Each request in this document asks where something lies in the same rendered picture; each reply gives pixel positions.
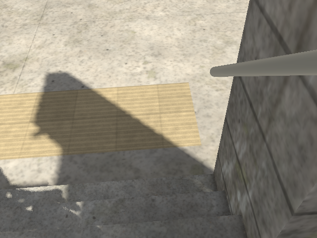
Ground stairs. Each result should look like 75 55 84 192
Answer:
0 174 248 238

